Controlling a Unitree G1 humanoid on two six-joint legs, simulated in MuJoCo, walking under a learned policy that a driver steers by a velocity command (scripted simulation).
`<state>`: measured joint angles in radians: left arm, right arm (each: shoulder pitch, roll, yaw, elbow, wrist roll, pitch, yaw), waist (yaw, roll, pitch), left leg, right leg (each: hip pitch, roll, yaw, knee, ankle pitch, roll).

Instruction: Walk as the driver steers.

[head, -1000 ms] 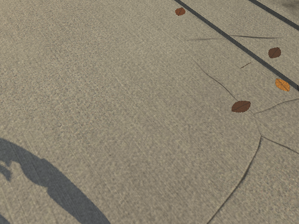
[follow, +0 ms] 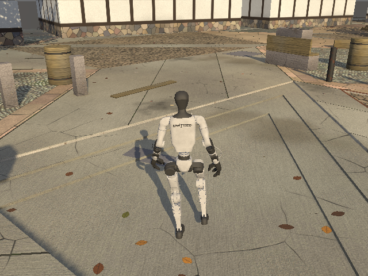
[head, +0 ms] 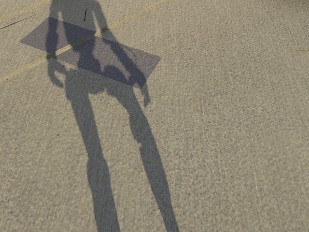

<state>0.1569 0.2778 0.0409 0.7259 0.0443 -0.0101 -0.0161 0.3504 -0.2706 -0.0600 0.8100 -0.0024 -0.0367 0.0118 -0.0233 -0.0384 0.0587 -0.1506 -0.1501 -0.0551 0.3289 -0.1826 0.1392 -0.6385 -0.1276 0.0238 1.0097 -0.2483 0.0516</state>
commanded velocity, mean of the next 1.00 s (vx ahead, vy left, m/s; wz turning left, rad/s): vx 0.09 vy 0.00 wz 0.12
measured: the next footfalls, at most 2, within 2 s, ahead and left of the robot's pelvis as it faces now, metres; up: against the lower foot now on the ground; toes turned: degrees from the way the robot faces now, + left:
right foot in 0.26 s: +0.28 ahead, -0.10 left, +0.00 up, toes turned +4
left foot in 0.60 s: +0.18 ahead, +0.10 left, +0.00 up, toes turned +2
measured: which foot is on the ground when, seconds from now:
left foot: down 0.00-0.28, up 0.30-0.58, down 0.60-1.00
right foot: up 0.00-0.24, down 0.26-1.00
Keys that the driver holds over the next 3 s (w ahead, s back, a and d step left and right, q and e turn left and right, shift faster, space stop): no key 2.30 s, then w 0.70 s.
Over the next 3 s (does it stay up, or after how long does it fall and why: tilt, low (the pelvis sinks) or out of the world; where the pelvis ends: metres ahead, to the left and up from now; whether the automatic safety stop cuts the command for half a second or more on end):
stays up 0.46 -0.04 -0.01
